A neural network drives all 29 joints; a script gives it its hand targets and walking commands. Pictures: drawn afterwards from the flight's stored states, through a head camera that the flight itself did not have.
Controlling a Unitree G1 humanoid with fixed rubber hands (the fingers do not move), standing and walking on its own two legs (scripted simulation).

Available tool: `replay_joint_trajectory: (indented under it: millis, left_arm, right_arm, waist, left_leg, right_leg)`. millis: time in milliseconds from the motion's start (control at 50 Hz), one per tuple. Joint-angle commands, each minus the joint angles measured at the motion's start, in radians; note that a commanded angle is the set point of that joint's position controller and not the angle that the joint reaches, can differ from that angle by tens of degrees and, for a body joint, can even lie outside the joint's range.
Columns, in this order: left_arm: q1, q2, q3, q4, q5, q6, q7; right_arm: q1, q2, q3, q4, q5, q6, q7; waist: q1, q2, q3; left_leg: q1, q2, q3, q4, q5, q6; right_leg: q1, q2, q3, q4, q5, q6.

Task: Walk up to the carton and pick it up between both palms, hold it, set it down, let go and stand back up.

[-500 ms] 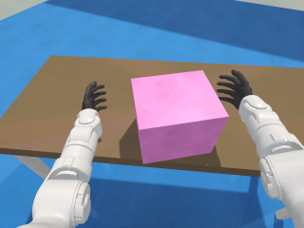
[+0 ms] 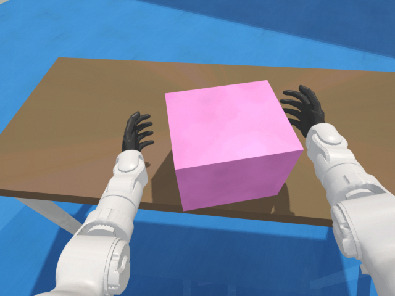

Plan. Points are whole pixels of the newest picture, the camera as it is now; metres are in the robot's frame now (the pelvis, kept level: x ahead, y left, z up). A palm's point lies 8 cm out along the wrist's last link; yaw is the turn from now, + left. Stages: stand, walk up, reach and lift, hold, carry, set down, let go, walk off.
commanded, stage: reach and lift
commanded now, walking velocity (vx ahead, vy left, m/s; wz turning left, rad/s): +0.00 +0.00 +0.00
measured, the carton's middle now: (224, 147) +0.45 -0.01 +0.03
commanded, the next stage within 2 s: none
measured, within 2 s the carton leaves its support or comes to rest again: neither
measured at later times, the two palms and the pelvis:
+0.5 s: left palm (142, 153) +0.40 +0.17 +0.05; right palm (297, 125) +0.47 -0.15 +0.09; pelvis -0.01 +0.00 +0.00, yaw +0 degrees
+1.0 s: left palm (143, 156) +0.40 +0.16 +0.05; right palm (297, 125) +0.46 -0.15 +0.09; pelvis -0.01 +0.00 +0.00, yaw +0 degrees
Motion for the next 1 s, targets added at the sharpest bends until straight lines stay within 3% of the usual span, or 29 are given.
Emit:
replay_joint_trajectory:
  millis: [0,20,40,60,80,120,140,160,240,300,320,340,360,420,480,520,540,580,620,640,660,680,740,760,820,840,880,900,980]
  left_arm:
    - [-0.407,0.046,0.066,-0.168,0.033,-0.117,-0.019]
    - [-0.423,0.051,0.076,-0.178,0.051,-0.117,-0.015]
    - [-0.422,0.039,0.091,-0.147,0.053,-0.123,-0.016]
    - [-0.416,0.041,0.089,-0.111,0.058,-0.122,-0.022]
    - [-0.399,0.046,0.116,-0.097,0.068,-0.123,-0.027]
    - [-0.433,0.056,0.14,-0.102,0.102,-0.134,-0.025]
    - [-0.446,0.028,0.12,-0.135,0.098,-0.131,-0.021]
    - [-0.451,0.022,0.134,-0.139,0.116,-0.131,-0.018]
    - [-0.465,-0.026,0.143,-0.157,0.136,-0.129,-0.009]
    - [-0.486,-0.073,0.124,-0.155,0.143,-0.129,-0.003]
    - [-0.492,-0.077,0.137,-0.186,0.164,-0.126,0.003]
    - [-0.487,-0.07,0.152,-0.172,0.161,-0.123,0.001]
    - [-0.544,-0.089,0.12,-0.212,0.149,-0.121,0.01]
    - [-0.529,-0.109,0.124,-0.193,0.17,-0.112,0.019]
    - [-0.535,-0.117,0.141,-0.223,0.19,-0.109,0.033]
    - [-0.508,-0.139,0.161,-0.194,0.203,-0.102,0.029]
    - [-0.546,-0.145,0.14,-0.225,0.192,-0.102,0.028]
    - [-0.57,-0.131,0.157,-0.199,0.195,-0.105,0.018]
    - [-0.552,-0.136,0.185,-0.158,0.216,-0.112,0.011]
    - [-0.581,-0.132,0.178,-0.194,0.212,-0.117,0.012]
    - [-0.553,-0.147,0.191,-0.184,0.226,-0.12,0.006]
    - [-0.551,-0.165,0.188,-0.179,0.236,-0.119,0.001]
    - [-0.561,-0.289,0.209,-0.183,0.289,-0.125,-0.037]
    - [-0.59,-0.352,0.205,-0.209,0.315,-0.122,-0.058]
    - [-0.603,-0.601,0.192,-0.216,0.424,-0.102,-0.136]
    - [-0.593,-0.617,0.175,-0.217,0.445,-0.092,-0.142]
    - [-0.549,-0.611,0.183,-0.232,0.45,-0.083,-0.15]
    - [-0.545,-0.619,0.19,-0.219,0.447,-0.079,-0.157]
    - [-0.505,-0.585,0.219,-0.18,0.446,-0.075,-0.165]
  right_arm:
    - [-0.493,-0.054,0.067,-0.223,-0.036,-0.067,-0.023]
    - [-0.514,-0.065,0.041,-0.203,-0.05,-0.067,-0.028]
    - [-0.516,-0.042,0.054,-0.21,-0.046,-0.06,-0.027]
    - [-0.504,-0.02,0.059,-0.188,-0.062,-0.053,-0.033]
    - [-0.502,-0.008,0.057,-0.194,-0.077,-0.055,-0.037]
    - [-0.512,0.031,0.036,-0.249,-0.091,-0.049,-0.051]
    - [-0.496,0.026,0.012,-0.194,-0.105,-0.05,-0.052]
    - [-0.493,0.047,0.008,-0.206,-0.108,-0.045,-0.054]
    - [-0.505,0.06,-0.032,-0.221,-0.136,-0.043,-0.055]
    - [-0.509,0.097,-0.061,-0.213,-0.151,-0.032,-0.047]
    - [-0.5,0.097,-0.074,-0.212,-0.165,-0.032,-0.05]
    - [-0.5,0.105,-0.073,-0.203,-0.159,-0.029,-0.053]
    - [-0.523,0.104,-0.076,-0.195,-0.15,-0.031,-0.053]
    - [-0.526,0.112,-0.092,-0.212,-0.166,-0.018,-0.051]
    - [-0.52,0.103,-0.125,-0.219,-0.191,-0.018,-0.063]
    - [-0.512,0.141,-0.116,-0.203,-0.201,-0.007,-0.068]
    - [-0.532,0.144,-0.128,-0.234,-0.195,-0.012,-0.064]
    - [-0.518,0.169,-0.117,-0.202,-0.206,0.01,-0.068]
    - [-0.509,0.189,-0.129,-0.197,-0.221,0.008,-0.068]
    - [-0.521,0.192,-0.137,-0.215,-0.22,0.004,-0.067]
    - [-0.512,0.233,-0.124,-0.222,-0.229,0.008,-0.063]
    - [-0.497,0.239,-0.146,-0.214,-0.248,0.003,-0.066]
    - [-0.527,0.384,-0.174,-0.257,-0.328,-0.015,-0.026]
    - [-0.514,0.46,-0.216,-0.205,-0.379,-0.012,-0.006]
    - [-0.49,0.759,-0.315,-0.21,-0.575,-0.036,0.061]
    - [-0.451,0.779,-0.34,-0.19,-0.618,-0.046,0.071]
    - [-0.392,0.794,-0.342,-0.126,-0.647,-0.048,0.081]
    - [-0.371,0.788,-0.359,-0.112,-0.665,-0.053,0.082]
    - [-0.361,0.813,-0.346,-0.119,-0.675,-0.058,0.086]
  waist:
    - [0.142,-0.076,-0.723]
    - [0.132,-0.056,-0.738]
    - [0.158,-0.079,-0.723]
    - [0.142,-0.097,-0.663]
    - [0.154,-0.122,-0.659]
    - [0.158,-0.097,-0.685]
    - [0.125,-0.08,-0.662]
    - [0.144,-0.05,-0.664]
    - [0.132,-0.059,-0.671]
    - [0.116,-0.03,-0.67]
    - [0.123,-0.006,-0.69]
    - [0.124,-0.038,-0.657]
    - [0.098,-0.008,-0.695]
    - [0.113,0.013,-0.639]
    - [0.096,0.0,-0.661]
    - [0.119,-0.021,-0.61]
    - [0.108,-0.008,-0.674]
    - [0.096,-0.052,-0.614]
    - [0.109,-0.051,-0.583]
    - [0.091,-0.043,-0.616]
    - [0.115,-0.077,-0.62]
    - [0.096,-0.061,-0.623]
    - [0.112,-0.057,-0.626]
    - [0.081,-0.061,-0.606]
    - [0.057,-0.052,-0.606]
    - [0.049,-0.01,-0.586]
    - [0.073,-0.018,-0.559]
    - [0.048,-0.033,-0.545]
    - [0.062,-0.09,-0.529]
  left_leg:
    - [-0.017,-0.064,0.152,0.061,0.52,0.006]
    - [0.016,-0.06,0.147,0.056,0.533,0.0]
    - [-0.011,-0.058,0.146,0.058,0.516,0.008]
    - [-0.036,-0.061,0.15,0.041,0.467,0.017]
    - [-0.056,-0.063,0.149,0.031,0.435,0.029]
    - [-0.076,-0.068,0.161,0.023,0.404,0.029]
    - [-0.036,-0.06,0.147,0.023,0.434,0.016]
    - [-0.026,-0.064,0.152,0.025,0.436,0.016]
    - [0.028,-0.057,0.146,0.029,0.481,0.006]
    - [0.042,-0.051,0.137,0.022,0.438,0.007]
    - [0.08,-0.051,0.143,0.035,0.497,0.0]
    - [0.063,-0.054,0.142,0.039,0.484,0.004]
    - [0.099,-0.049,0.136,0.043,0.508,-0.006]
    - [0.145,-0.044,0.134,0.038,0.449,-0.005]
    - [0.171,-0.04,0.131,0.052,0.474,-0.013]
    - [0.141,-0.048,0.138,0.053,0.471,-0.002]
    - [0.147,-0.046,0.136,0.053,0.484,-0.007]
    - [0.091,-0.056,0.14,0.042,0.417,0.012]
    - [0.068,-0.059,0.142,0.03,0.395,0.018]
    - [0.079,-0.058,0.144,0.028,0.391,0.014]
    - [0.061,-0.059,0.144,0.023,0.403,0.02]
    - [0.076,-0.061,0.144,0.022,0.422,0.016]
    - [0.104,-0.061,0.151,0.013,0.424,0.013]
    - [0.116,-0.063,0.15,-0.002,0.417,0.014]
    - [0.185,-0.056,0.157,-0.032,0.438,0.006]
    - [0.204,-0.059,0.166,-0.031,0.461,0.003]
    - [0.178,-0.063,0.175,-0.032,0.491,0.008]
    - [0.184,-0.061,0.174,-0.04,0.476,0.015]
    - [0.091,-0.064,0.187,-0.074,0.368,0.049]
  right_leg:
    - [0.516,-0.012,0.001,0.108,0.762,0.07]
    - [0.501,-0.006,-0.014,0.099,0.75,0.064]
    - [0.489,-0.009,0.0,0.1,0.719,0.069]
    - [0.518,-0.017,0.003,0.099,0.71,0.075]
    - [0.535,-0.023,0.013,0.097,0.699,0.085]
    - [0.555,-0.027,0.019,0.089,0.665,0.08]
    - [0.538,-0.017,0.0,0.093,0.671,0.074]
    - [0.518,-0.02,0.002,0.084,0.649,0.068]
    - [0.489,-0.005,-0.01,0.075,0.641,0.06]
    - [0.452,-0.003,-0.023,0.055,0.544,0.045]
    - [0.438,0.006,-0.022,0.058,0.577,0.044]
    - [0.449,-0.003,-0.014,0.053,0.596,0.051]
    - [0.412,0.006,-0.029,0.05,0.575,0.038]
    - [0.341,0.007,-0.034,0.029,0.429,0.03]
    - [0.351,0.017,-0.034,0.03,0.464,0.029]
    - [0.384,0.006,-0.025,0.031,0.492,0.036]
    - [0.378,0.008,-0.032,0.037,0.508,0.033]
    - [0.407,-0.004,-0.017,0.029,0.463,0.039]
    - [0.447,-0.017,-0.006,0.037,0.49,0.047]
    - [0.445,-0.015,-0.015,0.04,0.488,0.048]
    - [0.481,-0.018,-0.007,0.049,0.523,0.056]
    - [0.485,-0.017,-0.012,0.045,0.554,0.053]
    - [0.5,-0.024,-0.023,0.048,0.546,0.05]
    - [0.511,-0.029,-0.027,0.03,0.543,0.043]
    - [0.549,-0.039,-0.056,0.023,0.617,0.048]
    - [0.554,-0.043,-0.064,0.035,0.653,0.046]
    - [0.603,-0.044,-0.062,0.052,0.731,0.058]
    - [0.62,-0.046,-0.062,0.047,0.731,0.059]
    - [0.689,-0.058,-0.044,0.069,0.756,0.077]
